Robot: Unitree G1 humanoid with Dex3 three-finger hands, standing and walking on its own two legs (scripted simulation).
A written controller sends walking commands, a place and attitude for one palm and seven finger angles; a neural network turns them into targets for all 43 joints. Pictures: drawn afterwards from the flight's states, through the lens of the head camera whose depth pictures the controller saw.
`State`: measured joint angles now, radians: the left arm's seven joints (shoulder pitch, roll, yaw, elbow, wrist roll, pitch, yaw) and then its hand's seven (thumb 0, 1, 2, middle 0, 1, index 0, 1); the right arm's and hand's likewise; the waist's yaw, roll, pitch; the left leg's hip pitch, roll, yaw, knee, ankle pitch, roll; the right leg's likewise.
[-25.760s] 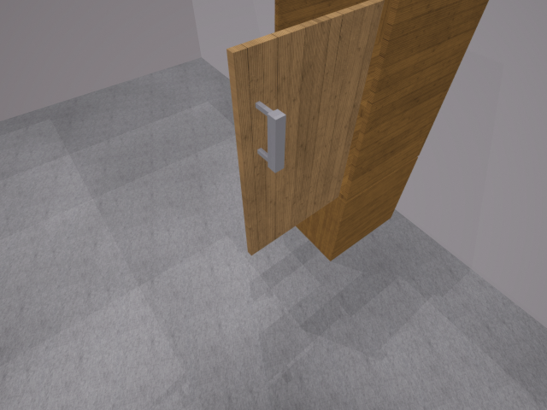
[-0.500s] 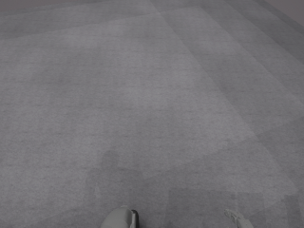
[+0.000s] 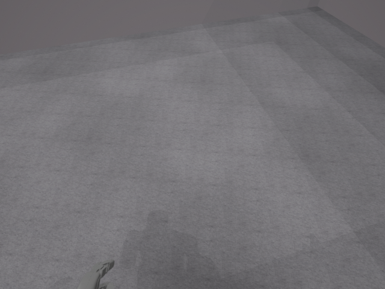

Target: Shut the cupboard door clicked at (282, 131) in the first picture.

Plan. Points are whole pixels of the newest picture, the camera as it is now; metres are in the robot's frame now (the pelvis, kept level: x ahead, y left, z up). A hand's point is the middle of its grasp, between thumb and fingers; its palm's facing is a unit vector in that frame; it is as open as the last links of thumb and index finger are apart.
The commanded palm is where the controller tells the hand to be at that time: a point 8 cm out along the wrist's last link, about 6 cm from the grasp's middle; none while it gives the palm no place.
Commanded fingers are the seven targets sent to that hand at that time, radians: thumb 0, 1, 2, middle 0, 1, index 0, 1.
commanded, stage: walk to a spot facing it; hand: left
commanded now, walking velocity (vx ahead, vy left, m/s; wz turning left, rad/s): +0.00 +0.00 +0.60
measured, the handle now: out of the picture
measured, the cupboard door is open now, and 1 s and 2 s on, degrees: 55 55 55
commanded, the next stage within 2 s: turn to face it in 0.04 s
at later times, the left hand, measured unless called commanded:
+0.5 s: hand out of the picture +0.13 +0.23 -0.17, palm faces +0.10 -0.98 -0.20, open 7.4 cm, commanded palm none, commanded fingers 0.00 0.90 0.90 -0.20 -0.30 -0.20 -0.30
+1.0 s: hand (110, 208) +0.35 +0.25 -0.16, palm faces -0.26 -0.94 -0.23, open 7.4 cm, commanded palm none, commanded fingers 0.00 0.90 0.90 -0.20 -0.30 -0.20 -0.30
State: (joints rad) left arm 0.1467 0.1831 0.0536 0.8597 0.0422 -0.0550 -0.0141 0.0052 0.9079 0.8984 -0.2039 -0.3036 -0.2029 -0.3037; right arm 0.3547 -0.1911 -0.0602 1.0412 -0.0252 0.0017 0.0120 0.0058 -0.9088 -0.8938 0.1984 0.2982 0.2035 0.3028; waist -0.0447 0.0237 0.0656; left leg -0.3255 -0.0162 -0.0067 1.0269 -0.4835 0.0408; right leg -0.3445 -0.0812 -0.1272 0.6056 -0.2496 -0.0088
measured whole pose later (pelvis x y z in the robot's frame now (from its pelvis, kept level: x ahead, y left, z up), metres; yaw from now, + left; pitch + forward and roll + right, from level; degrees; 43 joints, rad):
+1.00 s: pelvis +0.19 +0.07 +0.01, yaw -17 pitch +1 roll -2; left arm 0.14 0.29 0.09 0.90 0.02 0.08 -0.01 0.01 0.91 0.90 -0.20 -0.30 -0.20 -0.30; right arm 0.21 -0.22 -0.02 0.89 -0.04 0.00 -0.03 0.00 -0.91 -0.89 0.20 0.30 0.20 0.30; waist 0.00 -0.03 0.10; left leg -0.23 0.08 0.12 0.53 -0.32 0.03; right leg -0.47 0.01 -0.01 1.06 -0.50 0.05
